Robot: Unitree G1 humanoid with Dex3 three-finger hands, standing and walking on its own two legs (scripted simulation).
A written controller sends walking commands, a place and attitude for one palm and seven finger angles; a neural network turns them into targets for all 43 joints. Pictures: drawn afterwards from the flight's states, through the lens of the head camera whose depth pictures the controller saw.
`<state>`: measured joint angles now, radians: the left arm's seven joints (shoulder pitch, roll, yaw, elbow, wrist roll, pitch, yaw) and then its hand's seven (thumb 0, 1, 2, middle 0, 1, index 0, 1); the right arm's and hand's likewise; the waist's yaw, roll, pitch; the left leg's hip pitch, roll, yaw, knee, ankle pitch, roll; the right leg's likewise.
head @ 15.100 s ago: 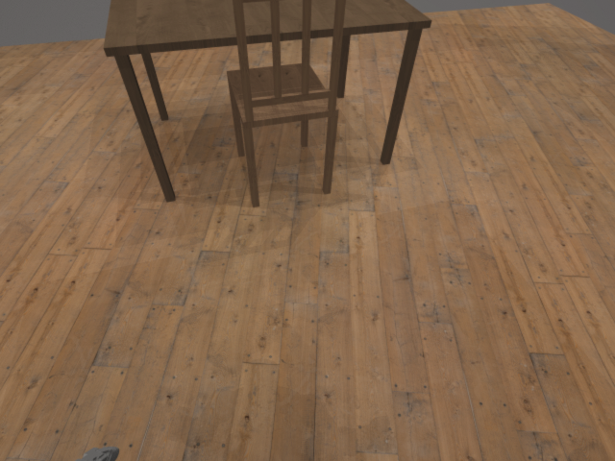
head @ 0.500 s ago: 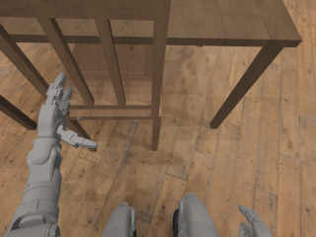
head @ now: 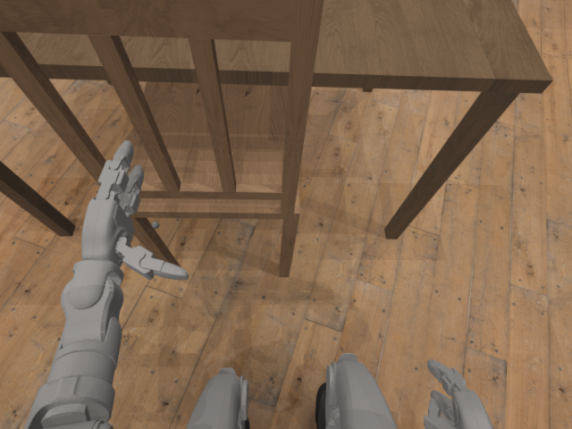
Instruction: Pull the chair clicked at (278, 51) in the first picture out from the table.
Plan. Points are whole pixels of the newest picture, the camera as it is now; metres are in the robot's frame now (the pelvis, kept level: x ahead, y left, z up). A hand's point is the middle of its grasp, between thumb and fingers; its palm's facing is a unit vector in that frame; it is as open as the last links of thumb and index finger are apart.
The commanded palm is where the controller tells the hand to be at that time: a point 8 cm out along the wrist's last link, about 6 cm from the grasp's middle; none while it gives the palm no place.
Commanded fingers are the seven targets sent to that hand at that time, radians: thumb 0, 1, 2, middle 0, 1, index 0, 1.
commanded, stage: aim the fingers beside a spindle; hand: left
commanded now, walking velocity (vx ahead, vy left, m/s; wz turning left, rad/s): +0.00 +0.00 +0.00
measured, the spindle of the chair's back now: (147, 130) +0.52 +0.21 +0.04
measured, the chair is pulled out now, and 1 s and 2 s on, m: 0.00 0.00 0.00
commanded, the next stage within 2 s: push the fingers through the gap in 0.06 s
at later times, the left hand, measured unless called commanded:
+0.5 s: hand (157, 207) +0.41 +0.18 +0.02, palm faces +0.00 -1.00 -0.05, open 16.9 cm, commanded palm +0.38 +0.24 +0.02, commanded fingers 0.00 -0.50 0.30 -0.06 -0.08 -0.06 -0.08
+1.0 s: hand (161, 176) +0.46 +0.19 +0.02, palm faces +0.00 -1.00 -0.05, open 16.9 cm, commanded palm +0.43 +0.23 +0.02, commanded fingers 0.00 -0.50 0.30 -0.06 -0.08 -0.06 -0.08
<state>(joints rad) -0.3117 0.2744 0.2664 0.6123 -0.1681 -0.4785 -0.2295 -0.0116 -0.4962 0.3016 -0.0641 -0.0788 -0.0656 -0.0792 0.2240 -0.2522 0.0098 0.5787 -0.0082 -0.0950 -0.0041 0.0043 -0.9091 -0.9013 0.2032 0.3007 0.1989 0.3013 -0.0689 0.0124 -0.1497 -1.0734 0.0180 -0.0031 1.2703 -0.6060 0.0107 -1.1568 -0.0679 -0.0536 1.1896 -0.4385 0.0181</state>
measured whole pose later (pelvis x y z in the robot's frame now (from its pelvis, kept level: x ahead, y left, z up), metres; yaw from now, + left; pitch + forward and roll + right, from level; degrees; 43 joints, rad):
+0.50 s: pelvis +0.00 +0.00 +0.00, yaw +0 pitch +24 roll -2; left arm -0.42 0.31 0.30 0.71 -0.16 -0.48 -0.24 -0.01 -0.50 0.30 -0.06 -0.08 -0.07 -0.08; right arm 0.25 -0.26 0.01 0.60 -0.01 -0.09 -0.01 0.00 -0.91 -0.90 0.20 0.30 0.20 0.30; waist -0.08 0.02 -0.15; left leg -1.10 0.02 -0.01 1.28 -0.61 0.01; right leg -1.18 -0.07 -0.06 1.20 -0.44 0.01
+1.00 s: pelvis -0.01 +0.00 -0.01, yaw +0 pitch +26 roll -2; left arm -0.65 0.39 0.37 0.93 -0.12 -0.50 -0.25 -0.01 -0.50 0.30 -0.06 -0.08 -0.06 -0.08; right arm 0.29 -0.27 0.02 0.62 -0.03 -0.04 0.00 0.00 -0.91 -0.90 0.20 0.30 0.20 0.30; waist -0.13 0.02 -0.14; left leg -1.15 0.03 -0.01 1.30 -0.60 0.01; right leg -1.23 -0.06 -0.06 1.21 -0.43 0.02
